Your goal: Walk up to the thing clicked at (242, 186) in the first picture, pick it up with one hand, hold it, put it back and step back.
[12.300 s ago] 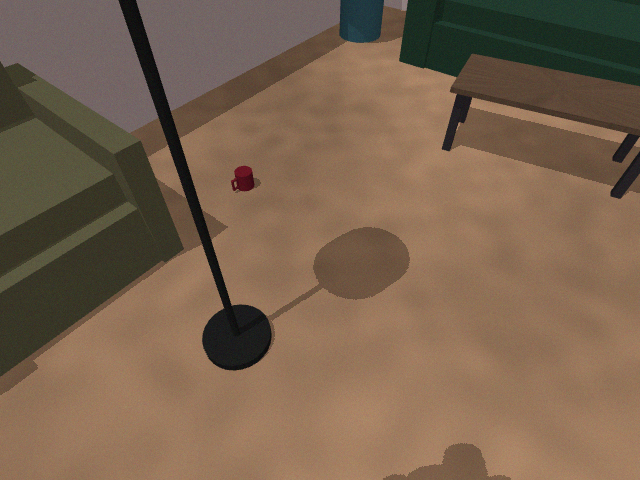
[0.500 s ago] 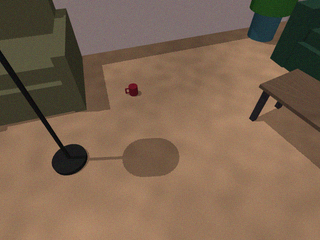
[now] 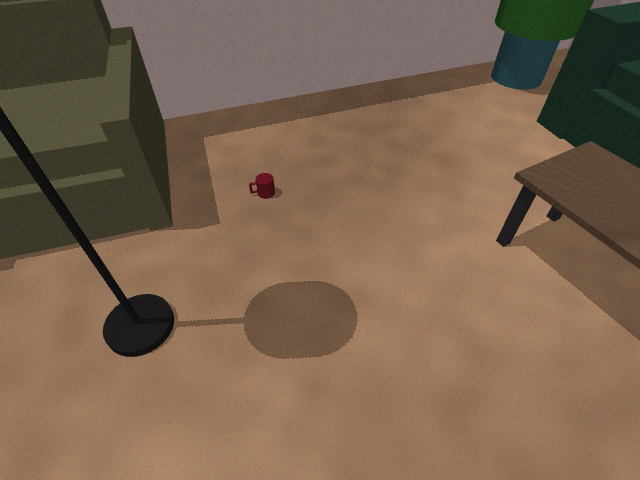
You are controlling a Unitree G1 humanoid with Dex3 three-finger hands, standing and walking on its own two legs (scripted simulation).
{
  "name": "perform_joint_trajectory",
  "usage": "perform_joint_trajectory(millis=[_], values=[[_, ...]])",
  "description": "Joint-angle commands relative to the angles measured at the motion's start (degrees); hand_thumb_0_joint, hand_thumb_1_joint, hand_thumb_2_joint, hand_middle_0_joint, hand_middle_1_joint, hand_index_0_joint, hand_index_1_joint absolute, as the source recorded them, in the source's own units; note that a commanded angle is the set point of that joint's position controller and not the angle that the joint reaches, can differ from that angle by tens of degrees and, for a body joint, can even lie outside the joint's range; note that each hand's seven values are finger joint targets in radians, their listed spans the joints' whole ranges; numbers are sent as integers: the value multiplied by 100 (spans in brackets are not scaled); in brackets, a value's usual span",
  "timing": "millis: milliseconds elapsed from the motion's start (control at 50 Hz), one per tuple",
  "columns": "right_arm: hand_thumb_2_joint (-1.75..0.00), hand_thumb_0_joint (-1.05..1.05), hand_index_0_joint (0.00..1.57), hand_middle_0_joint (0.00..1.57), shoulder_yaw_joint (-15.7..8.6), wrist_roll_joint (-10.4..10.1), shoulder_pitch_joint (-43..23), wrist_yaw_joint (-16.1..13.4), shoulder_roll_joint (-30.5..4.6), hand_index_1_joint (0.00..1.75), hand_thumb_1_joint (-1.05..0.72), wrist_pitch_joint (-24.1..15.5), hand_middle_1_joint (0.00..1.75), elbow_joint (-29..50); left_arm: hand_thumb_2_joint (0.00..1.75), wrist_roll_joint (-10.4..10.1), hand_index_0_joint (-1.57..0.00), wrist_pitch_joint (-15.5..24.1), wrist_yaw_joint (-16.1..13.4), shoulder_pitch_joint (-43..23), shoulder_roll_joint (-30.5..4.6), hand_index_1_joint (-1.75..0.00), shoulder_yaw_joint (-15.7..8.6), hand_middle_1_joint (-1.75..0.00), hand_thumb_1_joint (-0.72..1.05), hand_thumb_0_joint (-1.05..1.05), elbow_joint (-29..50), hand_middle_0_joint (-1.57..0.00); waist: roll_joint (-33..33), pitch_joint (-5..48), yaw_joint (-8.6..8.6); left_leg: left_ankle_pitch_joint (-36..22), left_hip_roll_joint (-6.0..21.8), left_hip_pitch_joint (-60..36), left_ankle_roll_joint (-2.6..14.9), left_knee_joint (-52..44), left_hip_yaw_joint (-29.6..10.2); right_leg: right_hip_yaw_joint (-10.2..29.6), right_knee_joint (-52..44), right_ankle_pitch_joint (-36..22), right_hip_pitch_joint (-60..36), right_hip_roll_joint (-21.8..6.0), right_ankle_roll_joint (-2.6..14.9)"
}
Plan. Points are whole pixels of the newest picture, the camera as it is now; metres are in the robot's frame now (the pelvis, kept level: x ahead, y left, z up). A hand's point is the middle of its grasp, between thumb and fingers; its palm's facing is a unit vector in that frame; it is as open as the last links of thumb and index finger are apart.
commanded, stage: stand
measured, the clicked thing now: (261, 186) +1.49 +0.30 -0.74
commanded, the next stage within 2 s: none
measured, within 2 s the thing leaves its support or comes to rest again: neither
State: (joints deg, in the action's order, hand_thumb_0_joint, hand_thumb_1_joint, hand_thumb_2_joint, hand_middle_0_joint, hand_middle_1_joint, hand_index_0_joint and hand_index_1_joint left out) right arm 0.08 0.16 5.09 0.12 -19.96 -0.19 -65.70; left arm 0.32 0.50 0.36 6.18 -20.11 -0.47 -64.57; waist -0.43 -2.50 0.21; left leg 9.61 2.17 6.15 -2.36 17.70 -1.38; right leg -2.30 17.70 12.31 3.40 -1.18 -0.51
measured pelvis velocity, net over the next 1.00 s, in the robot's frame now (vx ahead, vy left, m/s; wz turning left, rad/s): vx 0.00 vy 0.01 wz -0.01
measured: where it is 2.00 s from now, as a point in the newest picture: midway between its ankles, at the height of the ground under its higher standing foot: outside the picture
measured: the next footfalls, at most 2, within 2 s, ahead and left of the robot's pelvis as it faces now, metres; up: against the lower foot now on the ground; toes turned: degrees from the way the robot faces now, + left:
none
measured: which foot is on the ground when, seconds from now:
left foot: down 0.00-1.00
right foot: down 0.00-1.00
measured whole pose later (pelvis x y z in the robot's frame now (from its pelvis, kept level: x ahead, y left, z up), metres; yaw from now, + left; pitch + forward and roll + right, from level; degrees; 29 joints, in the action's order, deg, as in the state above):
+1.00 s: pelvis +0.00 +0.01 +0.00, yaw +0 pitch -2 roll +0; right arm 0.1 0.3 5.9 0.1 -19.9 -0.3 -64.8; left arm 0.4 0.4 0.4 6.6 -20.3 -0.1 -64.2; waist 0.1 -2.6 0.2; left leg 10.0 1.7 6.5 -1.9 18.2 -0.9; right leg -1.8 18.0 12.4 3.8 -1.7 -1.0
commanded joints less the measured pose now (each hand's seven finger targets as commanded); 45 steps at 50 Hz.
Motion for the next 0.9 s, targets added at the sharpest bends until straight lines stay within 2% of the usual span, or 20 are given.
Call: perform_joint_trajectory(millis=[0, 160, 320, 500, 540, 580, 640, 680, 820, 880], values=[[-90, 0, 20, 20, -184, 22, -227, -65, -1184, 30, -90, -121, 30, 365, 90, 12, -20, 120, -97, -194, -1269, -30, -210, -30, 90, 0, 356, -20, 76, 400, -14, -1201, 520, -173, 246, -131, -314, 463, -306, -1157, 138, -671, 125], [-90, 0, 20, 20, -185, 34, -176, -61, -1194, 30, -90, -130, 30, 369, 90, 13, -20, 105, -74, -165, -1272, -30, -222, -30, 90, 0, 352, -20, -27, 272, -13, -751, 511, -50, 266, -212, -335, 508, -365, -610, 250, -659, 145], [-90, 0, 20, 20, -193, 34, -122, -63, -1227, 30, -90, -138, 30, 370, 90, 10, -20, 110, -69, -149, -1261, -30, -206, -30, 90, 0, 362, -20, 37, 331, -1, -969, 534, -87, 282, -180, -371, 505, -316, -795, 200, -649, 154], [-90, 0, 20, 20, -202, 41, -14, -50, -1225, 30, -90, -123, 30, 355, 90, 21, -20, 103, -69, -138, -1281, -30, -196, -30, 90, 0, 343, -20, 103, 223, -34, -525, 502, 62, 290, -237, -381, 521, -388, -370, 267, -656, 144], [-90, 0, 20, 20, -197, 43, -29, -48, -1220, 30, -90, -136, 30, 356, 90, 12, -20, 107, -59, -103, -1283, -30, -194, -30, 90, 0, 344, -20, 18, 238, -15, -668, 518, 9, 295, -235, -391, 529, -339, -514, 277, -660, 145], [-90, 0, 20, 20, -208, 44, -21, -52, -1237, 30, -90, -132, 30, 356, 90, 15, -20, 102, -64, -112, -1275, -30, -200, -30, 90, 0, 342, -20, 23, 246, -15, -516, 504, 76, 298, -248, -402, 512, -351, -390, 237, -650, 137], [-90, 0, 20, 20, -204, 38, -2, -54, -1232, 30, -90, -133, 30, 363, 90, 24, -20, 111, -68, -114, -1284, -30, -202, -30, 90, 0, 341, -20, 68, 313, -19, -754, 520, 16, 300, -217, -404, 503, -308, -581, 214, -654, 136], [-90, 0, 20, 20, -208, 37, -9, -52, -1220, 30, -90, -142, 30, 382, 90, 17, -20, 127, -72, -60, -1258, -30, -188, -30, 90, 0, 351, -20, 95, 415, 3, -1219, 541, -83, 291, -110, -387, 487, -236, -1066, 126, -682, 133], [-90, 0, 20, 20, -193, 21, -57, -71, -1223, 30, -90, -149, 30, 382, 90, 1, -20, 123, -88, -51, -1254, -30, -172, -30, 90, 0, 370, -20, 22, 540, 5, -1626, 564, -245, 285, -1, -333, 456, -142, -1554, 28, -690, 125], [-90, 0, 20, 20, -190, 28, -26, -78, -1211, 30, -90, -125, 30, 383, 90, 17, -20, 104, -99, -98, -1254, -30, -175, -30, 90, 0, 370, -20, 47, 373, -17, -1275, 543, -91, 277, -107, -341, 457, -218, -1159, 104, -671, 121]])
